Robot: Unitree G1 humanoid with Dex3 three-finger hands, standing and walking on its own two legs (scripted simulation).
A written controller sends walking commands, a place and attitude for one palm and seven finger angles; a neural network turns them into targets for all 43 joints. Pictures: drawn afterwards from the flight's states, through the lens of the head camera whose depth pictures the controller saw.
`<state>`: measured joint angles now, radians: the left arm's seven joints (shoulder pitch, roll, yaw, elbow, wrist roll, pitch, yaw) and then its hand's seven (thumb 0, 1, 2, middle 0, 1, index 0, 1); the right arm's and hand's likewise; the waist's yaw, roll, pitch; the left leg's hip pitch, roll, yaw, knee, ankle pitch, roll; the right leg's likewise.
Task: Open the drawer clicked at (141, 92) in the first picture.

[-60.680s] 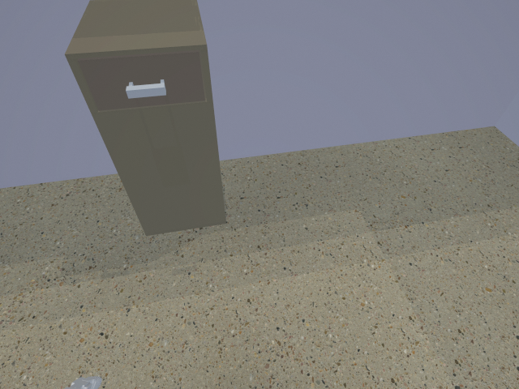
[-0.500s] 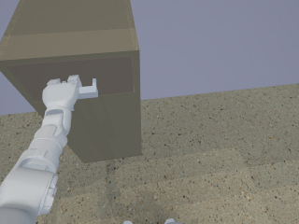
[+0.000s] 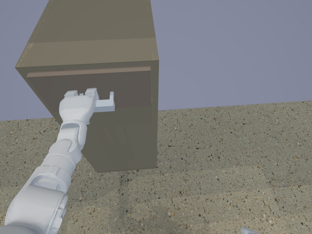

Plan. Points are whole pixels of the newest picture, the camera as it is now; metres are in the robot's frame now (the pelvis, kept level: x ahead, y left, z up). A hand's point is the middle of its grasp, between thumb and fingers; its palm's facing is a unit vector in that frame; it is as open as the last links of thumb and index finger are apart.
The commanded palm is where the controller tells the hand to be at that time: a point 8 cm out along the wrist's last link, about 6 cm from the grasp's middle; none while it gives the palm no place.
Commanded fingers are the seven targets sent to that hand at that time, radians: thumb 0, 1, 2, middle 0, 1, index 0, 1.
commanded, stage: pull the drawer open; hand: left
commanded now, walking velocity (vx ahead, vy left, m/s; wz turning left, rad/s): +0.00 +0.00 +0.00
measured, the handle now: (96, 100) +0.48 +0.19 +0.03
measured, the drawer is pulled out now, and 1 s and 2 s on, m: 0.02 0.20 0.30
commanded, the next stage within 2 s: open the thumb to release the handle in 1.90 s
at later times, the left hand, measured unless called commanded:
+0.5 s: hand (82, 142) +0.35 +0.21 +0.00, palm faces +0.02 -0.08 -1.00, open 5.7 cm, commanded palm +0.31 +0.20 +0.06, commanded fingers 0.00 0.90 0.90 -0.40 -1.35 -0.40 -1.35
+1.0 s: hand (76, 183) +0.24 +0.20 +0.01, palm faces +0.01 -0.12 -0.99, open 5.6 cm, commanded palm +0.19 +0.20 +0.06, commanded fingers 0.00 0.90 0.90 -0.40 -1.35 -0.40 -1.35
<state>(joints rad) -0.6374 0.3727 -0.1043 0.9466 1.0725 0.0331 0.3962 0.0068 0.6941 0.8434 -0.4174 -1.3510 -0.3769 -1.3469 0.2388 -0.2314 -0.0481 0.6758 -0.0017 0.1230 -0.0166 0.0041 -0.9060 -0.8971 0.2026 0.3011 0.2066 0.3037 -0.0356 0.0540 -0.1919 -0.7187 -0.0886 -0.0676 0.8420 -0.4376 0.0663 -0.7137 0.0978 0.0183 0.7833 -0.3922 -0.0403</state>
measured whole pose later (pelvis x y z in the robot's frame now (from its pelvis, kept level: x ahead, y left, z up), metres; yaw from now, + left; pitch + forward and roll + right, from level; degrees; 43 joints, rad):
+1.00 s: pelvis +0.00 -0.02 +0.01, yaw -1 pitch +10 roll +0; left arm 0.23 0.30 -0.14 0.10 1.06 0.11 0.38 0.04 0.75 0.80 -0.40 -1.35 -0.38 -1.35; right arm 0.07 -0.19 0.01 0.58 -0.02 0.10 0.01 0.01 -0.90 -0.90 0.20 0.30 0.21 0.30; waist 0.07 0.05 -0.16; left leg -0.50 -0.08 -0.04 0.77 -0.44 0.05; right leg -0.53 0.11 0.05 0.77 -0.41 -0.06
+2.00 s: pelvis -0.01 -0.03 -0.01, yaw -2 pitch +11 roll +1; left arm 0.68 0.34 -0.08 -0.21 1.04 0.00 0.50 0.02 0.72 0.80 -0.42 -1.35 -0.33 -1.33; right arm 0.12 -0.24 0.00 0.53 -0.04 0.11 0.04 0.01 -0.91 -0.90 0.20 0.30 0.20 0.30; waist 0.09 0.05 -0.17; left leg -0.61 -0.07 -0.02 0.90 -0.49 0.03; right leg -0.65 0.12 0.05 0.92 -0.46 -0.08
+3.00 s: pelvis -0.02 -0.02 +0.00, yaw -1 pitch +9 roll +0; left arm 0.51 0.33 -0.14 -0.13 1.05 0.08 0.44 0.00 -0.49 0.30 -0.32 -1.20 -0.38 -1.25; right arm 0.11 -0.22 0.01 0.56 -0.02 0.10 0.01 0.01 -0.91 -0.90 0.20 0.30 0.21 0.30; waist 0.10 0.06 -0.15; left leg -0.57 -0.08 -0.04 0.88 -0.46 0.04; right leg -0.59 0.10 0.03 0.87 -0.43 -0.07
